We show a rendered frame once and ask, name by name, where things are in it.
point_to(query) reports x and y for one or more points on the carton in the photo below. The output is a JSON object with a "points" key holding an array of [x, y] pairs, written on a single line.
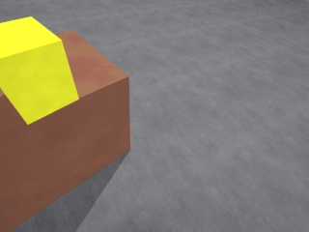
{"points": [[35, 73]]}

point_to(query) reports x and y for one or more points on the pedestal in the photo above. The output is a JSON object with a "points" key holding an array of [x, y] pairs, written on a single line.
{"points": [[44, 160]]}

